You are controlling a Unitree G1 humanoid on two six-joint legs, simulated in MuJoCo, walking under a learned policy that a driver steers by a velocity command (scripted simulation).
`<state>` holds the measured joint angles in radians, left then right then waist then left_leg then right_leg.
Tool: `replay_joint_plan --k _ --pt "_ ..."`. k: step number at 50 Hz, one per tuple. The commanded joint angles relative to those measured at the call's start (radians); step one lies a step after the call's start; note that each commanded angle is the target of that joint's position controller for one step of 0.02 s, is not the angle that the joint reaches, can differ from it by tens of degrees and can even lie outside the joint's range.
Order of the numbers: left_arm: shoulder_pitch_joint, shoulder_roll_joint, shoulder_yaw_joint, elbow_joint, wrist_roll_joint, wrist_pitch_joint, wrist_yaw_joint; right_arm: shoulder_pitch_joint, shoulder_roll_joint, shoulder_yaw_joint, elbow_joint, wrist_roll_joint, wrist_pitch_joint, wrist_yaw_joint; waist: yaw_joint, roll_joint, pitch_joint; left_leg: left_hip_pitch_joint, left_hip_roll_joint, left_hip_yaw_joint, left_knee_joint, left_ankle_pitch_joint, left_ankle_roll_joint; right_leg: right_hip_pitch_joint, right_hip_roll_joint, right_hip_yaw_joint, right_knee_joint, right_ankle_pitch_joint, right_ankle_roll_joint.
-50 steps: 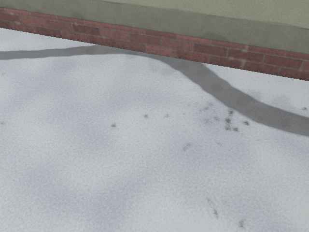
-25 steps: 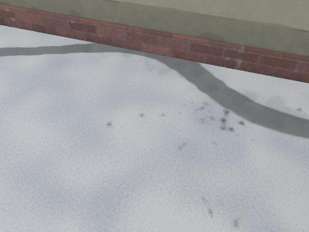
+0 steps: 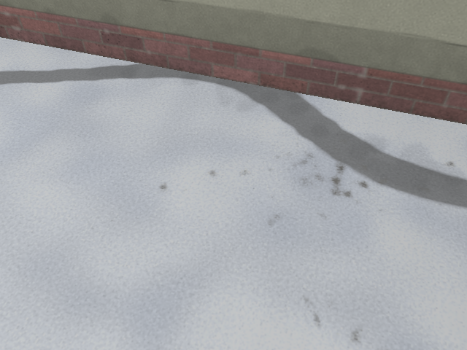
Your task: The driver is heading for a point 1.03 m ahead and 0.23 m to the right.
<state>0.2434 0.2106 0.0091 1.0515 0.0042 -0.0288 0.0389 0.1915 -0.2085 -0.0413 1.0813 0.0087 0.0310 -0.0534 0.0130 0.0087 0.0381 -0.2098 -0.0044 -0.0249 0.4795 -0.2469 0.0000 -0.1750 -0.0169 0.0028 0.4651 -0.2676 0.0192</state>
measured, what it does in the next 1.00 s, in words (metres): walks ahead: left foot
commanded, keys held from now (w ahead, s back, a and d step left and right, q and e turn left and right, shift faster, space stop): no key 0.18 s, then w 0.82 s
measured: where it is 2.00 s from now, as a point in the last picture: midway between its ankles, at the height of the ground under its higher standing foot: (268, 240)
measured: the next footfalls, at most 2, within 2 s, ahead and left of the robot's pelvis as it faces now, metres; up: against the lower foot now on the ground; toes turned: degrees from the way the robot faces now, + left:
left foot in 0.88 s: +0.44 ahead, +0.09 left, +0.00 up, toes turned +2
right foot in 1.44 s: +0.75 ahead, -0.15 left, +0.00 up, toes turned -6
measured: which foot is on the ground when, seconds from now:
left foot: down 0.00-0.46, up 0.48-0.86, down 0.88-1.00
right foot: down 0.00-0.88, up 0.90-1.00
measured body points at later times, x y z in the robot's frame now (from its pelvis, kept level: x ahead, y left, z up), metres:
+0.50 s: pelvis +0.06 -0.03 -0.01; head +0.06 -0.04 +0.44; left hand +0.07 +0.22 -0.15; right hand +0.04 -0.28 -0.17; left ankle +0.01 +0.11 -0.72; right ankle +0.01 -0.12 -0.74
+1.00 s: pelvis +0.32 +0.01 -0.01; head +0.35 +0.01 +0.44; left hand +0.30 +0.27 -0.15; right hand +0.46 -0.24 -0.13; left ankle +0.40 +0.09 -0.74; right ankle +0.15 -0.12 -0.63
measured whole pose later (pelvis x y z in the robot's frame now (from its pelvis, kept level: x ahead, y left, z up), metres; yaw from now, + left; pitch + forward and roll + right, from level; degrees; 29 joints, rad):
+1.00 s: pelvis +0.32 +0.01 -0.01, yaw -1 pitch +1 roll +1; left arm 0.38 0.22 0.03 1.02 -0.03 -0.10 0.01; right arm 0.09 -0.24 -0.06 0.91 0.01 -0.10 0.04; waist 0.02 -0.01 0.05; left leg -0.39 -0.05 0.08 0.51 -0.14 0.08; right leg -0.28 -0.02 0.06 1.22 -0.41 -0.05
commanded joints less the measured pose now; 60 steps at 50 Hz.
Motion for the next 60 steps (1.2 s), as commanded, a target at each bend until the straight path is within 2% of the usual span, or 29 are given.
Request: replay_joint_plan --k 1,9,10,12,14,18,19,21,22,23,24,25,26,27,29,31,35,39,42,44,45,46,47,48,49,50,52,54,60 --pt "0.043 0.1 0.017 -0.022 0.0 -0.007 0.003 0.026 -0.099 -0.014 -0.023 0.0 -0.006 -0.003 -0.001 -0.003 -0.003 0.036 0.027 -0.02 -0.072 0.161 0.033 -0.063 -0.009 0.001 -0.09 0.079 -0.017" --pt "0.065 0.089 0.017 -0.014 -0.001 -0.007 0.004 0.045 -0.09 -0.011 -0.014 0.0 -0.007 -0.005 -0.002 -0.004 0.002 0.032 0.025 -0.017 -0.073 0.158 0.032 -0.065 -0.007 0.001 -0.09 0.08 -0.017" --pt "0.086 0.079 0.015 -0.001 -0.002 -0.006 0.004 0.067 -0.08 -0.009 -0.003 0.001 -0.006 -0.005 -0.003 -0.005 -0.023 0.041 0.014 -0.005 -0.076 0.043 0.034 -0.055 0.005 -0.011 -0.091 -0.028 -0.02" --pt "0.074 0.099 0.024 -0.01 -0.014 -0.004 0.009 0.084 -0.101 -0.018 -0.003 0.012 -0.007 -0.007 -0.011 -0.011 0.035 -0.034 -0.004 0.001 -0.067 -0.356 0.061 -0.121 0.019 -0.012 -0.062 -0.342 -0.053" --pt "0.069 0.09 0.025 -0.029 -0.022 -0.02 0.009 0.091 -0.102 -0.019 -0.016 0.015 -0.027 -0.003 -0.012 0.009 0.112 -0.104 0.034 -0.061 -0.097 -0.5 0.095 -0.192 0.0 0.018 -0.04 -0.448 -0.082" --pt "0.029 0.017 0.015 -0.066 -0.028 -0.07 -0.019 0.224 -0.155 -0.039 0.008 0.03 -0.074 0.017 -0.046 0.165 0.071 0.026 0.237 -0.384 -0.254 -0.563 0.22 -0.289 0.041 -0.056 0.207 -0.206 -0.072" --pt "0.02 0.019 0.015 -0.074 -0.033 -0.078 -0.026 0.219 -0.16 -0.041 0.001 0.029 -0.079 0.02 -0.039 0.179 0.08 -0.016 0.284 -0.466 -0.301 -0.557 0.251 -0.26 0.028 -0.035 0.251 -0.179 -0.089" --pt "0.078 0.019 0.017 -0.064 -0.039 -0.09 -0.034 0.111 -0.162 -0.039 -0.044 0.03 -0.088 0.023 0.031 0.173 0.098 -0.116 0.269 -0.414 -0.291 -0.466 0.228 -0.135 0.009 -0.018 0.149 -0.186 -0.134" --pt "0.163 0.023 0.021 -0.032 -0.039 -0.093 -0.034 0.022 -0.159 -0.038 -0.078 0.039 -0.089 0.025 0.088 0.153 0.107 -0.209 0.206 -0.307 -0.235 -0.374 0.182 0.025 0.012 -0.018 -0.013 -0.138 -0.149" --pt "0.27 0.074 0.04 0.014 -0.03 -0.091 -0.031 -0.047 -0.127 -0.032 -0.109 0.039 -0.093 0.026 0.128 0.058 0.092 -0.319 0.115 -0.172 -0.065 -0.205 0.124 0.192 -0.023 0.055 -0.083 -0.074 -0.144" --pt "0.418 0.189 0.074 0.05 -0.025 -0.093 -0.033 -0.09 -0.065 -0.018 -0.147 0.033 -0.109 0.026 0.168 -0.227 0.035 -0.47 -0.019 0.033 0.3 -0.07 0.046 0.353 -0.201 0.358 -0.232 -0.127 -0.203" --pt "0.457 0.227 0.079 0.05 -0.018 -0.098 -0.045 -0.091 -0.082 -0.02 -0.173 0.019 -0.132 0.026 0.158 -0.326 0.027 -0.632 -0.049 0.025 0.506 -0.251 0.037 0.407 -0.367 0.646 -0.295 -0.045 -0.29" --pt "0.376 0.146 0.054 0.028 -0.01 -0.103 -0.042 -0.056 -0.108 -0.029 -0.155 0.022 -0.141 0.035 0.098 -0.177 0.063 -0.7 0.02 -0.036 0.647 -0.231 0.052 0.404 -0.367 0.587 -0.264 0.02 -0.291" --pt "0.323 0.107 0.043 0.007 -0.008 -0.106 -0.044 -0.013 -0.095 -0.027 -0.134 0.031 -0.145 0.047 0.068 -0.132 0.067 -0.721 0.051 -0.04 0.692 -0.146 0.069 0.4 -0.32 0.47 -0.256 0.079 -0.259" --pt "0.277 0.092 0.03 -0.005 -0.011 -0.096 -0.052 -0.05 -0.098 -0.036 -0.143 0.027 -0.15 0.053 0.048 -0.077 0.079 -0.746 0.099 -0.01 0.655 -0.026 0.082 0.383 -0.272 0.311 -0.273 0.262 -0.205" --pt "0.298 0.058 0.015 -0.001 -0.004 -0.078 -0.047 -0.073 -0.062 -0.035 -0.154 0.024 -0.144 0.062 0.043 -0.095 0.062 -0.682 0.101 0.029 0.586 0.044 0.065 0.325 -0.219 0.197 -0.287 0.387 -0.18" --pt "0.271 0.112 0.016 -0.022 -0.002 -0.072 -0.022 -0.253 -0.009 -0.007 -0.236 0.015 -0.127 0.072 0.056 -0.085 0.111 -0.489 0.047 0.097 0.266 0.232 0.024 0.101 -0.159 0.082 -0.363 0.39 -0.177" --pt "0.299 0.156 0.037 -0.005 -0.03 -0.073 -0.013 -0.333 -0.065 -0.008 -0.296 0.024 -0.128 0.084 0.042 -0.118 0.138 -0.401 0.029 0.09 0.093 0.279 0.058 0.156 -0.203 0.065 -0.394 0.447 -0.178" --pt "0.282 0.187 0.056 -0.005 -0.015 -0.053 -0.012 -0.238 -0.127 -0.034 -0.293 0.021 -0.134 0.093 -0.039 -0.168 0.016 -0.239 -0.024 0.108 0.066 0.211 0.105 0.293 -0.228 0.023 -0.208 0.874 -0.147" --pt "0.248 0.178 0.055 -0.024 -0.005 -0.033 -0.017 0.072 -0.206 -0.077 -0.203 0.028 -0.122 0.081 -0.186 -0.155 -0.173 0.19 -0.029 0.096 0.075 0.202 0.159 0.155 -0.177 -0.012 0.169 0.979 -0.104" --pt "0.262 0.117 0.035 -0.049 0.019 -0.039 -0.021 0.229 -0.285 -0.092 -0.175 0.011 -0.117 0.069 -0.213 0.008 -0.308 0.489 0.204 -0.201 0.082 0.115 0.222 -0.101 -0.091 -0.028 0.517 0.525 -0.079" --pt "0.407 -0.042 -0.003 -0.039 -0.006 -0.064 -0.036 0.251 -0.286 -0.081 -0.157 -0.008 -0.123 0.083 -0.109 0.272 -0.474 0.696 0.419 -0.723 -0.117 -0.137 0.387 -0.395 0.092 0.092 0.841 -0.292 -0.044" --pt "0.292 0.08 0.027 -0.052 -0.039 -0.094 -0.041 0.184 -0.194 -0.058 -0.158 0.001 -0.13 0.086 -0.133 0.172 -0.335 0.572 0.362 -0.722 -0.214 -0.2 0.328 -0.491 0.04 0.169 0.947 -0.28 -0.074" --pt "0.178 0.134 0.043 -0.095 -0.06 -0.107 -0.041 0.081 -0.152 -0.043 -0.174 0.007 -0.137 0.085 -0.104 0.12 -0.169 0.396 0.334 -0.542 -0.231 -0.125 0.283 -0.538 -0.012 0.123 0.94 -0.181 -0.09" --pt "0.126 0.137 0.046 -0.106 -0.052 -0.111 -0.032 -0.004 -0.131 -0.033 -0.189 0.003 -0.146 0.09 -0.065 0.004 -0.108 0.226 0.303 -0.416 -0.259 0.017 0.26 -0.48 -0.069 0.104 0.891 -0.083 -0.092" --pt "0.114 0.132 0.058 -0.107 -0.037 -0.103 -0.024 -0.041 -0.104 -0.025 -0.189 -0.009 -0.152 0.096 -0.03 -0.012 -0.071 0.107 0.264 -0.315 -0.281 0.105 0.243 -0.426 -0.101 0.092 0.84 -0.031 -0.09" --pt "0.165 0.085 0.059 -0.105 -0.032 -0.074 -0.021 -0.038 -0.083 -0.016 -0.167 -0.017 -0.157 0.099 0.018 0.044 -0.06 0.003 0.22 -0.219 -0.334 0.124 0.241 -0.348 -0.136 0.093 0.776 0.0 -0.087" --pt "0.132 0.08 0.063 -0.125 -0.029 -0.056 -0.017 -0.005 -0.106 -0.017 -0.144 -0.011 -0.16 0.089 0.028 0.051 -0.014 -0.057 0.209 -0.161 -0.375 0.139 0.253 -0.379 -0.152 0.075 0.706 0.016 -0.07" --pt "-0.124 0.085 0.062 -0.217 -0.01 -0.063 -0.027 0.11 -0.166 -0.023 -0.12 -0.007 -0.145 0.051 -0.033 0.026 0.029 0.015 0.179 -0.065 -0.392 0.238 0.223 -0.508 -0.138 0.032 0.323 0.333 -0.023"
